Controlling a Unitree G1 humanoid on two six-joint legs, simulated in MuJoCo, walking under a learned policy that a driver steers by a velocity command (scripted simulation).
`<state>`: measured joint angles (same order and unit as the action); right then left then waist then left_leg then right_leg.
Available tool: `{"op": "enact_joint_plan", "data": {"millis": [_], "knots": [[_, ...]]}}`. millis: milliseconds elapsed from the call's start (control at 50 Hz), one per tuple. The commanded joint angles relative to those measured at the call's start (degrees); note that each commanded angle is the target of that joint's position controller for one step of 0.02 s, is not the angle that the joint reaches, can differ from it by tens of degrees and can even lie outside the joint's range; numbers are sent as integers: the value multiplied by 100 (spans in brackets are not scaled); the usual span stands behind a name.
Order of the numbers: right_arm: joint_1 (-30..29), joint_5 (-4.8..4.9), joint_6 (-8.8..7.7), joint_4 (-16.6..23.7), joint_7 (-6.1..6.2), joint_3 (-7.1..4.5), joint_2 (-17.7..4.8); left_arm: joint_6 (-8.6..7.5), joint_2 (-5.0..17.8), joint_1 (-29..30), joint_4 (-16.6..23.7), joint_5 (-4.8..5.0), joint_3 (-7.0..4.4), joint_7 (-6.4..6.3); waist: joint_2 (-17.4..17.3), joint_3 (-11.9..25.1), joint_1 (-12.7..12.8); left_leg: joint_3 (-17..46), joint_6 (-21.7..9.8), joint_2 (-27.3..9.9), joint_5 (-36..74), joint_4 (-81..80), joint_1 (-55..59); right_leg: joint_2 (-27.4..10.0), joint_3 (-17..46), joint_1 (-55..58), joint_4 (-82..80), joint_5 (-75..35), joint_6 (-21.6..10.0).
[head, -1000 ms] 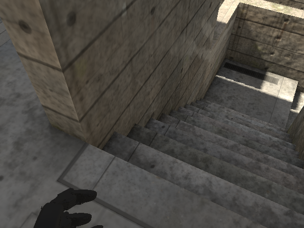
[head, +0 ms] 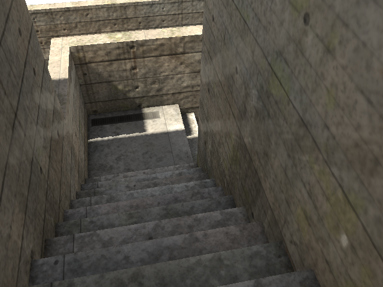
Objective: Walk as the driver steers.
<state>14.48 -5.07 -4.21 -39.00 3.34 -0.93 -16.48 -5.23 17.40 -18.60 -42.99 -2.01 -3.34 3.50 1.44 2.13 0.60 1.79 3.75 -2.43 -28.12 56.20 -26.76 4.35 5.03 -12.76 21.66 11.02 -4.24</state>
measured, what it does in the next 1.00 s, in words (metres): walks ahead, turning left: left foot, then right foot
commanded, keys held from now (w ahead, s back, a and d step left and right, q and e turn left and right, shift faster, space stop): w+shift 0.28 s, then w+q+shift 0.72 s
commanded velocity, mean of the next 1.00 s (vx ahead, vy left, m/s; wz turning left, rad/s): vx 0.87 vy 0.00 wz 0.31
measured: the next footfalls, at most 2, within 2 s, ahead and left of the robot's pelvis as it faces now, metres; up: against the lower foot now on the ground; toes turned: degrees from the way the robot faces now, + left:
left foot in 0.18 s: +0.12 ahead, +0.13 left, +0.00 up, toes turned -5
right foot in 0.54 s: +0.28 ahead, -0.13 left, +0.00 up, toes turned +1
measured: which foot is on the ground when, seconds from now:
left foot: up 0.00-0.16, down 0.18-0.54, up 0.56-1.00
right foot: down 0.00-0.18, up 0.20-0.52, down 0.54-1.00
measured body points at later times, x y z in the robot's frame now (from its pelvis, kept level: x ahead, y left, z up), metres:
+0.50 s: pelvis +0.16 +0.01 -0.01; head +0.18 +0.02 +0.43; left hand +0.43 +0.20 -0.07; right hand +0.14 -0.27 -0.12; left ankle +0.08 +0.13 -0.75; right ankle +0.25 -0.13 -0.72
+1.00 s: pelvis +0.32 +0.04 -0.13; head +0.32 +0.05 +0.32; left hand +0.24 +0.30 -0.26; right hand +0.63 -0.13 -0.18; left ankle +0.42 +0.20 -0.82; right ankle +0.24 -0.13 -0.75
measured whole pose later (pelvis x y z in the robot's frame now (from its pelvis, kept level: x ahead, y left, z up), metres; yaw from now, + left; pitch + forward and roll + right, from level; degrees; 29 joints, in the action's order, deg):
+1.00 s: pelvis +0.32 +0.04 -0.13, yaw +21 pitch -2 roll -3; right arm 3.3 0.2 5.2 -35.2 -3.6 -4.8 -16.9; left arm -5.0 16.4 -24.0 -47.1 -2.6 -2.1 -2.4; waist -1.6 -1.1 3.0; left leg 0.2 -3.8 -4.5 28.7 44.7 -34.6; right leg -11.6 -16.5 -13.3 69.9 51.4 6.2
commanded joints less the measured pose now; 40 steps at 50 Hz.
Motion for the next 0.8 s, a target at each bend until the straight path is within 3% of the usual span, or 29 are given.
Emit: {"op": "enact_joint_plan", "data": {"millis": [20,80,100,120,140,160,180,200,220,240,260,280,340,400,440,480,500,520,540,560,580,600,620,660,700,720,760,780,800], "knots": [[254,143,20,182,-184,4,-371,-142,931,1293,896,-41,-133,-53,466,-101,-382,-234,32,160,501,-556,845,-1144,1202,-1561,-1185,1382,-746],[-138,203,-24,135,-381,254,-99,-176,913,768,862,-105,-171,26,355,-140,174,-216,158,64,947,-1309,432,-1387,1578,-1104,-617,1443,-930],[-245,571,134,478,-344,-99,-675,291,1072,49,493,359,-316,-123,529,152,199,-546,-68,190,1428,-1666,382,-1027,1600,-336,-400,1379,-761],[-292,550,200,539,-348,-65,-631,508,1008,54,533,391,-276,-190,684,11,213,-542,-145,219,1458,-1929,351,-1048,1618,-282,-198,1361,-696],[-116,446,218,543,-385,-47,-506,619,921,319,698,399,-254,-260,541,-81,77,-577,-223,312,1722,-2205,836,-1007,1600,-639,-39,1288,-603],[348,376,234,430,-381,-57,-442,673,786,641,851,368,-210,-315,466,-103,-230,-549,-311,334,1580,-2405,1502,-903,1590,-1159,330,1367,-484],[1072,292,212,281,-348,-122,-591,655,464,1041,1033,333,-121,-367,-1,-120,-627,84,-457,-46,949,-2597,2343,-627,1330,-2047,1353,1312,-285],[1780,193,174,200,-299,-218,-996,557,-109,1341,1242,251,44,-400,-1254,-126,-986,1634,-659,-1177,-43,-3344,2824,72,437,-2916,3532,1603,-48],[1708,309,208,170,-341,-419,-1538,488,-179,1302,1566,238,95,-397,-1917,-318,-758,4058,-1174,-1941,-518,-4009,3063,386,351,-4442,4464,1887,-91],[1453,422,183,279,-334,-390,-1280,431,76,1427,1510,81,50,-416,-791,-501,-650,4038,-1406,-2135,-571,-3956,2940,31,848,-4768,4950,1270,-107],[1193,402,149,343,-335,-327,-1026,391,245,1540,1483,41,4,-386,-359,-446,-549,3364,-1469,-1911,-271,-3719,2673,-71,865,-4570,5014,826,-44],[753,281,79,478,-344,-268,-897,420,326,1498,1436,13,-9,-356,-416,-383,-350,3010,-1451,-1739,-105,-3696,2345,-211,877,-4306,4875,439,51],[453,380,-25,411,-376,-162,-714,550,365,1626,1518,25,8,-297,-739,-399,-112,2075,-1560,-1127,1050,-3908,1449,-465,248,-3330,3738,-114,446],[527,487,-14,315,-432,-230,-945,623,213,1922,1438,132,106,-184,-923,-331,-194,1145,-1423,-569,2448,-3937,781,-449,-604,-1660,2269,-304,521],[673,463,57,248,-436,-303,-1094,620,134,1983,1372,167,171,-155,-1095,-187,-266,944,-1498,-498,3207,-3790,699,-268,-870,-942,2322,-294,500],[785,535,172,194,-390,-351,-1100,601,219,1908,1296,165,134,-201,-988,-229,-207,967,-1475,-494,4158,-3385,1007,-203,-799,-741,1960,1,529],[416,584,153,266,-361,-376,-1137,561,287,1263,1064,26,65,-267,-1063,73,224,986,-1379,-603,5405,-2660,984,-387,-430,-75,2219,-1024,352],[82,643,173,401,-344,-410,-1161,528,516,356,763,-63,-35,-341,-787,541,679,929,-1280,-444,5798,-1790,858,-264,-482,731,1883,-728,275],[179,692,233,445,-315,-425,-1147,502,644,-200,683,-106,-91,-386,-83,660,1000,830,-1206,-71,4829,-679,195,-314,-563,1626,1070,678,267],[333,577,220,575,-317,-254,-315,427,750,-514,654,-225,-43,-393,1335,748,911,1020,-1091,476,712,1206,-1104,-1642,919,2455,1405,-453,146],[990,544,180,494,-289,-216,-27,484,853,-270,648,55,-56,-405,1571,684,351,1143,-924,779,-234,1780,-1938,-2445,2048,2307,1171,-2428,8],[961,431,223,450,-269,-266,-282,520,978,-159,641,226,-187,-425,1024,736,319,1253,-777,519,175,2100,-1921,-2706,2594,1653,722,-1035,-357],[511,335,295,498,-290,-336,-439,481,703,226,654,215,-113,-422,648,294,188,1124,-693,288,482,2033,-1961,-2622,2306,1042,541,-393,-405],[-18,316,493,672,-298,-361,-420,357,437,579,598,176,-17,-387,719,-307,117,867,-494,60,974,1752,-1914,-2373,1309,148,522,-1147,-370],[-186,347,685,773,-268,-339,-305,219,491,490,436,96,-39,-306,656,-381,33,719,-470,79,1453,1806,-1760,-2264,647,-435,713,-2155,-350],[-228,403,721,809,-256,-371,-362,147,656,465,411,18,-76,-268,681,-227,-3,459,-522,155,1908,1699,-1589,-2172,201,-505,891,-2358,-301],[-175,406,816,704,-253,-436,-432,15,811,418,399,-11,-69,-232,575,16,-155,343,-655,155,2546,2006,-1552,-2290,-15,-511,1356,-2681,-259],[-197,395,854,682,-268,-484,-473,-36,707,164,348,56,-45,-262,363,12,-212,369,-724,115,3514,1485,-1641,-2079,-214,-475,1514,-1584,-172],[-392,311,845,610,-339,-509,-390,-92,541,84,282,94,-36,-328,288,-33,-171,739,-826,9,4358,1132,-1846,-2139,-210,-253,1757,-506,4]]}}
